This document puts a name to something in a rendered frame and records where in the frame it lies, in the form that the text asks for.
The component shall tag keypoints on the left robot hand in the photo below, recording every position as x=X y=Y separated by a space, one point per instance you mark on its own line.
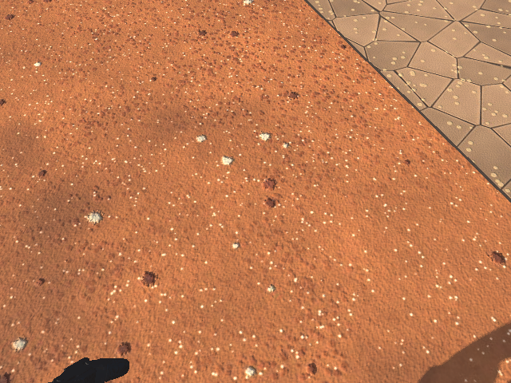
x=95 y=371

